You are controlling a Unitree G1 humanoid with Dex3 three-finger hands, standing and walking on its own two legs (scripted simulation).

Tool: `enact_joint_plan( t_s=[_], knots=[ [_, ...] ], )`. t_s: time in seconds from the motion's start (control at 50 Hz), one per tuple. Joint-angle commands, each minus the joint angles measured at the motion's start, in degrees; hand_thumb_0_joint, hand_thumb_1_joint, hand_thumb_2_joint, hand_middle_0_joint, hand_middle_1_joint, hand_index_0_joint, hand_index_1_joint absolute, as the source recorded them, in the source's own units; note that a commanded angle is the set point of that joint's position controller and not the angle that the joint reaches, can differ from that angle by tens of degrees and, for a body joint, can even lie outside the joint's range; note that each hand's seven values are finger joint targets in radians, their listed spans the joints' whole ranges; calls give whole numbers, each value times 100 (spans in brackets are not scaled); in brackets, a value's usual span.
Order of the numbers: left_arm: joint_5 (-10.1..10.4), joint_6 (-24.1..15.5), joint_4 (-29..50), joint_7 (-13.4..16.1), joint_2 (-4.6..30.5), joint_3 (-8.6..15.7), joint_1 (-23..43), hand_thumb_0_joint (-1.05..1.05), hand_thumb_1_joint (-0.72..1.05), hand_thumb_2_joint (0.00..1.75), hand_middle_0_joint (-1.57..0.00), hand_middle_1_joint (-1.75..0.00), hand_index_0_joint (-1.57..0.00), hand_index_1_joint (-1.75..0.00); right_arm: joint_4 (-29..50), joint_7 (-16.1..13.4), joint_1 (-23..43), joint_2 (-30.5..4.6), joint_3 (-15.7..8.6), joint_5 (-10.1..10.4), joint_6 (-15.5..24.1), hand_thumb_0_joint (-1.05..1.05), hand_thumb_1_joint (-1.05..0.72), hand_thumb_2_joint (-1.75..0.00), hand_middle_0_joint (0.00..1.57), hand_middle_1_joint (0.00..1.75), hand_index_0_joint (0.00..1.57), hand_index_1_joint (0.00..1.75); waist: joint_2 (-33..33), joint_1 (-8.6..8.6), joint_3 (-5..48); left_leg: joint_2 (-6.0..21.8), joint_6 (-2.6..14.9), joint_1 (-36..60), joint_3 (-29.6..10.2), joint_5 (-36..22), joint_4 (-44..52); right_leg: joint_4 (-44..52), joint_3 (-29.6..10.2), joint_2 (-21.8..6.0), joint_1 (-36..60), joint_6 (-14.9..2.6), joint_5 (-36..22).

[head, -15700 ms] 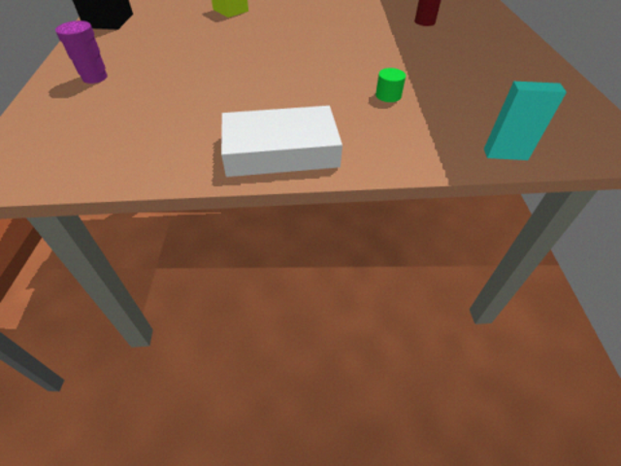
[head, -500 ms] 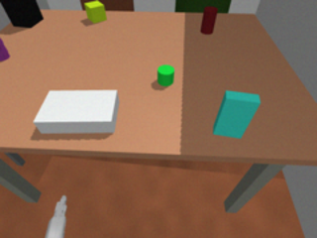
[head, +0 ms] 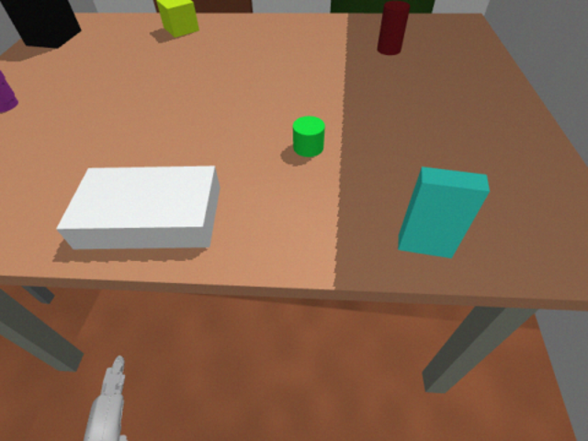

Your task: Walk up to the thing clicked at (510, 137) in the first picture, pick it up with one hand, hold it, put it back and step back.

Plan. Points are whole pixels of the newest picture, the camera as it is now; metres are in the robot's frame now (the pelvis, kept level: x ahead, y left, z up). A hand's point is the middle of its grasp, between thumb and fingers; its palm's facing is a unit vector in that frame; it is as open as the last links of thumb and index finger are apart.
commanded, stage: go down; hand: right
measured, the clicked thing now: (437, 216) +0.42 -0.18 +0.06
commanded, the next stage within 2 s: approach in 1.08 s
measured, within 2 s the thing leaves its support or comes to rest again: neither
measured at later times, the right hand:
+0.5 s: hand out of the picture +0.36 -0.38 +0.18, palm faces +0.14 +0.99 +0.01, open 17.5 cm
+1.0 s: hand out of the picture +0.36 -0.38 +0.18, palm faces +0.14 +0.99 +0.01, open 17.6 cm
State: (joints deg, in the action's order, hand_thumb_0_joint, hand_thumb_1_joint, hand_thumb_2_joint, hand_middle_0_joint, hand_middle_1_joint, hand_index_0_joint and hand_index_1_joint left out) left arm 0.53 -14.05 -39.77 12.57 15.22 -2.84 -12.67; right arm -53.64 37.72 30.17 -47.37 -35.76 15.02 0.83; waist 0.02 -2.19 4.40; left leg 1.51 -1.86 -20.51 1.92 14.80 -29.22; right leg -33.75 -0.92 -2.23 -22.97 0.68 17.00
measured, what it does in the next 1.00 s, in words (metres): stands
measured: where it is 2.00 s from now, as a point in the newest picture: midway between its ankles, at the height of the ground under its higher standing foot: outside the picture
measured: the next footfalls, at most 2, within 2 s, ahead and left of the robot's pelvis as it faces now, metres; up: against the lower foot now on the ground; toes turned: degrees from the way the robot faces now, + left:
none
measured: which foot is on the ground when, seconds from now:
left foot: down 0.00-1.00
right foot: down 0.00-1.00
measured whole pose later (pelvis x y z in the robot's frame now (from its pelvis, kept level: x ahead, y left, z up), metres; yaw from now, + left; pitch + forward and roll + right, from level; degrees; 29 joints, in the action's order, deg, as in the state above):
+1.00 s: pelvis +0.00 +0.00 +0.00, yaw +0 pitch +8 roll +2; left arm 0.3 -14.5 -36.2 12.4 15.7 -3.1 -13.6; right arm -59.0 37.7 35.3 -50.7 -35.1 13.3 1.2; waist 0.1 -3.5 5.1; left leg 1.3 -2.0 -23.9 1.7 15.5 -31.7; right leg -36.8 -0.9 -2.4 -26.6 0.5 18.1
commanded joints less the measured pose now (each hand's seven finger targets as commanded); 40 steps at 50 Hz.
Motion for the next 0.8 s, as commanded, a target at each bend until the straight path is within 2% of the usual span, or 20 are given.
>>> enact_joint_plan(
  t_s=[0.0, 0.04, 0.18, 0.24, 0.28, 0.3, 0.32, 0.34, 0.38, 0.42, 0.5, 0.54, 0.58, 0.62, 0.66, 0.68, 0.72, 0.74, 0.76, 0.78],
  knots=[
    [-15, -295, 819, 118, 929, 350, 444, 0, -58, 7, -5, -4, -3, -5, 1172, 19, 1975, -2319, -364, 172, 378, 0, 55, -3, 7, 4, 6, 4, 948, 56, 1640, -196, 251, 409, 48, -1403, 180, 338, -31, 179, 1022, -134, -1740],
    [2, -313, 1030, 125, 1038, 453, 551, 0, -58, 7, -5, -4, -4, -5, 1045, -11, 1994, -2502, -445, 140, 405, 0, 57, -3, 7, 5, 6, 5, 843, -3, 1448, -226, 268, 307, 86, -1246, 193, 391, -57, 133, 888, -114, -1562],
    [-23, -293, 651, 95, 821, 264, 264, 0, -58, 7, -5, -4, -3, -5, 1073, 20, 2096, -2493, -373, 147, 455, 0, 54, -3, 7, 4, 7, 4, 1192, 27, 1609, -215, 271, 272, 73, -1437, 110, 247, -51, 141, 1025, -92, -1980],
    [-36, -311, 711, 100, 1005, 429, 203, 0, -58, 8, -5, -4, -3, -6, 906, 21, 2054, -2423, -327, 134, 420, 0, 54, -3, 7, 4, 7, 4, 1100, -65, 1597, -245, 283, 178, 86, -1355, 101, 258, -65, 113, 996, -91, -1894],
    [-23, -344, 1101, 88, 863, 242, 436, 0, -58, 8, -5, -4, -3, -6, 984, 19, 2178, -2395, -316, 108, 435, 0, 52, -3, 7, 4, 7, 4, 906, -57, 1791, -222, 259, 342, 70, -1525, 86, 202, -45, 151, 986, -121, -1940],
    [-19, -333, 937, 103, 898, 318, 312, 0, -58, 7, -5, -4, -4, -5, 1254, 12, 2387, -2538, -373, 117, 456, 0, 52, -3, 7, 4, 7, 4, 1108, -2, 1937, -214, 263, 340, 57, -1592, 47, 172, -40, 155, 1105, -108, -2074],
    [-16, -316, 971, 119, 985, 417, 253, 0, -58, 7, -5, -4, -3, -5, 1007, 5, 2314, -2567, -392, 113, 418, 0, 54, -3, 7, 4, 7, 4, 1024, -106, 1893, -216, 259, 269, 52, -1634, 75, 138, -38, 152, 1160, -113, -2165],
    [-25, -311, 980, 115, 981, 350, 323, 0, -58, 8, -5, -4, -3, -6, 1153, -26, 2350, -2559, -377, 112, 401, 0, 54, -3, 7, 4, 7, 4, 1082, 1, 1809, -225, 270, 295, 80, -1538, 75, 198, -51, 144, 1094, -104, -2086],
    [-26, -292, 706, 107, 1027, 501, 170, 0, -58, 7, -5, -4, -3, -5, 826, -18, 2209, -2389, -270, 94, 350, 0, 54, -3, 7, 4, 7, 4, 1028, -121, 1501, -232, 274, 89, 75, -1434, 94, 198, -52, 130, 967, -104, -1981],
    [-21, -331, 1038, 80, 882, 310, 486, 0, -57, 7, -5, -4, -3, -5, 920, -55, 2299, -2439, -293, 57, 387, 0, 55, -3, 7, 4, 7, 4, 997, 0, 1539, -234, 292, 174, 84, -1289, 73, 238, -48, 119, 881, -97, -1757],
    [-13, -286, 991, 53, 829, 287, 56, 0, -57, 7, -5, -4, -4, -5, 812, -4, 2314, -2450, -291, 69, 364, 0, 54, -3, 7, 4, 7, 4, 916, -133, 1632, -213, 251, 261, 44, -1396, 98, 211, -7, 170, 859, -133, -1626],
    [-14, -313, 1091, 93, 1035, 467, 223, 0, -57, 7, -5, -4, -3, -5, 925, -33, 2420, -2672, -430, 73, 377, 0, 56, -3, 7, 4, 7, 4, 910, -52, 1759, -188, 245, 334, 15, -1433, 87, 198, 10, 196, 873, -142, -1607],
    [-23, -291, 856, 65, 868, 314, 112, 0, -57, 7, -5, -4, -3, -5, 803, -33, 2331, -2572, -314, 21, 331, 0, 56, -3, 7, 5, 6, 5, 1105, -39, 1535, -210, 282, 171, 47, -1347, 62, 234, -15, 163, 842, -110, -1677],
    [-14, -343, 1221, 77, 950, 362, 357, 0, -57, 7, -4, -4, -3, -5, 816, -61, 2385, -2697, -437, 11, 351, 0, 56, -3, 7, 4, 7, 4, 954, -20, 1803, -214, 270, 250, 50, -1460, 59, 151, -35, 156, 929, -116, -1863],
    [-36, -300, 901, 65, 944, 379, 202, 0, -58, 7, -5, -4, -3, -5, 781, -42, 2387, -2666, -351, -7, 340, 0, 57, -3, 7, 5, 6, 5, 1022, -27, 1643, -209, 277, 270, 43, -1463, 34, 165, -22, 168, 753, -120, -1809],
    [-31, -323, 1140, 59, 858, 222, 385, 0, -57, 7, -4, -4, -3, -5, 787, -31, 2589, -2617, -280, -18, 365, 0, 57, -3, 7, 5, 6, 5, 974, -94, 1622, -228, 287, 189, 54, -1390, 33, 181, -38, 139, 758, -108, -1778],
    [-29, -333, 1012, 83, 973, 403, 294, 0, -57, 7, -4, -4, -3, -5, 1096, -9, 2741, -2613, -268, 3, 403, 0, 55, -3, 7, 4, 7, 4, 1214, -57, 1944, -221, 294, 214, 24, -1318, 25, 193, -30, 141, 958, -103, -1695],
    [-11, -374, 1433, 100, 1011, 354, 695, 0, -57, 7, -4, -4, -3, -5, 765, -25, 2546, -2655, -323, 8, 371, 0, 58, -2, 7, 5, 7, 5, 950, -52, 1778, -250, 289, 149, 71, -1199, 40, 199, -59, 114, 914, -97, -1591],
    [-35, -326, 941, 101, 1081, 485, 227, 0, -57, 7, -5, -4, -4, -5, 797, -16, 2525, -2613, -223, -13, 350, 0, 56, -3, 7, 5, 7, 5, 1154, -101, 1739, -239, 293, 134, 53, -1238, 25, 212, -43, 133, 913, -90, -1599],
    [-41, -301, 750, 78, 920, 341, 49, 0, -56, 6, -4, -4, -4, -5, 915, -3, 2670, -2612, -227, 7, 361, 0, 56, -3, 7, 4, 7, 4, 1163, -96, 1745, -238, 284, 111, 36, -1216, 64, 205, -33, 152, 890, -104, -1514]
  ],
)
